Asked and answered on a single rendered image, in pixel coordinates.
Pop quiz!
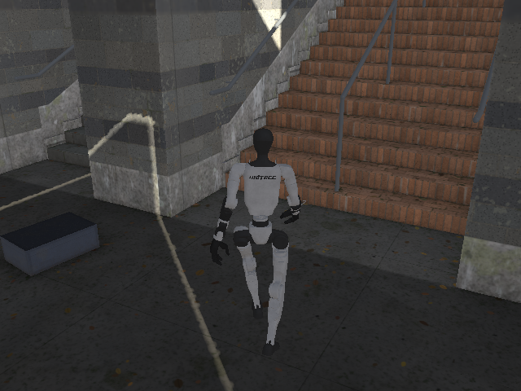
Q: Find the robot right forearm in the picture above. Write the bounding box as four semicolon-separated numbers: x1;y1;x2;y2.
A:
291;195;301;215

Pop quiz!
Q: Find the robot left shin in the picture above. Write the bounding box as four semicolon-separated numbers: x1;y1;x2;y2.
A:
243;258;261;309

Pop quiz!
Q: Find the robot left foot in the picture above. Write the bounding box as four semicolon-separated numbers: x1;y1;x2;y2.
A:
252;300;263;319

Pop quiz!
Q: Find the left robot hand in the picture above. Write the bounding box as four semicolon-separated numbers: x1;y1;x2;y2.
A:
210;239;230;266

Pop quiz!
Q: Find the robot left forearm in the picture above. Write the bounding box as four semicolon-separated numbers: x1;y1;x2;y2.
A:
213;196;233;241

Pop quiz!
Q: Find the right robot hand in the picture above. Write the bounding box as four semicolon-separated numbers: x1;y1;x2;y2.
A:
280;208;299;224

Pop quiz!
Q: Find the right robot upper arm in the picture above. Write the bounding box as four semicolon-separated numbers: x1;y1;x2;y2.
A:
279;164;300;206

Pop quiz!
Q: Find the left robot upper arm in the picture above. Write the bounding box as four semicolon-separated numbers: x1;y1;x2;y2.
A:
225;163;246;209

